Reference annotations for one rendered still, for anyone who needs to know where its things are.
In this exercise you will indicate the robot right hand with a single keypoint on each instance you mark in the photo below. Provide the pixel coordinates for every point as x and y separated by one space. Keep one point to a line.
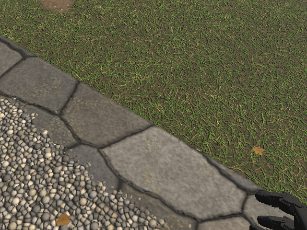
286 203

